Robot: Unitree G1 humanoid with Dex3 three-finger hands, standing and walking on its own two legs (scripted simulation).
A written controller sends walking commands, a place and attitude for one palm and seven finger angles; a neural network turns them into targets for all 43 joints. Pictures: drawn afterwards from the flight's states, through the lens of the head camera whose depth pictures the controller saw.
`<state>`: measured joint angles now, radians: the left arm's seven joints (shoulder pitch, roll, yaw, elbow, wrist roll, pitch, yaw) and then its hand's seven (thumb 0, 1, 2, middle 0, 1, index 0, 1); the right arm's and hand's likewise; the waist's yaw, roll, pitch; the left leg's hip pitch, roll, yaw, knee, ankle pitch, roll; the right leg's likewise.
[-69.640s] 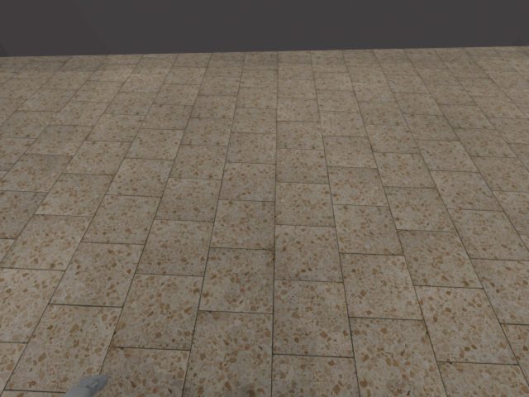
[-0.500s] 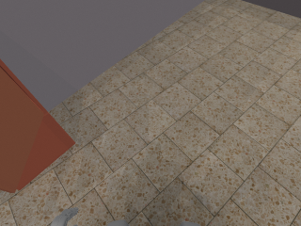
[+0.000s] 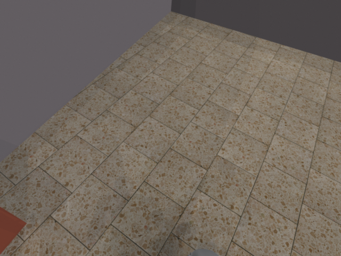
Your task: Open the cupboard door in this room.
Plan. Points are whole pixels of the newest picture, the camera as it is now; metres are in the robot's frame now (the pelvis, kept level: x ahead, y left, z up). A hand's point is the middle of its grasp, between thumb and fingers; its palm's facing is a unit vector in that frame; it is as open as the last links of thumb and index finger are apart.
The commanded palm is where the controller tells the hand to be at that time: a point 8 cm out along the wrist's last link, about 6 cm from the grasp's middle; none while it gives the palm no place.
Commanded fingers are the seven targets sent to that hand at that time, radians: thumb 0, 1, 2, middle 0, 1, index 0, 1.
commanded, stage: walk to a spot facing it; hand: left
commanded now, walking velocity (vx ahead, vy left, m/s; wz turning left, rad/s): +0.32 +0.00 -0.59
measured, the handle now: out of the picture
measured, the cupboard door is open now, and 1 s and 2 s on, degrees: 43 43 43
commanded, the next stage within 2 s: turn to face it in 0.82 s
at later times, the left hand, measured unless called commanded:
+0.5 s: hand (150, 177) +0.36 +0.08 -0.16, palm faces -0.29 -0.93 -0.24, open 7.2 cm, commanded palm none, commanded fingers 0.00 0.90 0.90 -0.20 -0.30 -0.20 -0.30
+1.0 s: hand (166, 141) +0.52 +0.04 -0.19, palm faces -0.32 -0.94 -0.13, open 7.4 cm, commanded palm none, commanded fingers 0.00 0.90 0.90 -0.20 -0.30 -0.20 -0.30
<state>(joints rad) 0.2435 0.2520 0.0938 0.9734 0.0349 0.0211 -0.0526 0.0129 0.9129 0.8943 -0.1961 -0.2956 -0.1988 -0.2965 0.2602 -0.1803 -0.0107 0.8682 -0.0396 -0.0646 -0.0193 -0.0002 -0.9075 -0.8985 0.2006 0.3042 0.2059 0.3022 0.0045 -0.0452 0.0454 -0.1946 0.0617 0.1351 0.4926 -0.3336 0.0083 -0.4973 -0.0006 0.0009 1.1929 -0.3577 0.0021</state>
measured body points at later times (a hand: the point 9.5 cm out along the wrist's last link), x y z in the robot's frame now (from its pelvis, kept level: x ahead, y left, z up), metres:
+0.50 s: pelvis +0.23 -0.08 +0.00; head +0.28 -0.11 +0.44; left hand +0.38 +0.13 -0.14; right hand +0.17 -0.31 -0.16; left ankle +0.26 +0.11 -0.64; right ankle +0.21 -0.10 -0.74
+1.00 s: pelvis +0.51 -0.13 -0.01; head +0.55 -0.13 +0.44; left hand +0.54 +0.09 -0.17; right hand +0.50 -0.38 -0.14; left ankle +0.53 -0.09 -0.74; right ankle +0.34 -0.20 -0.61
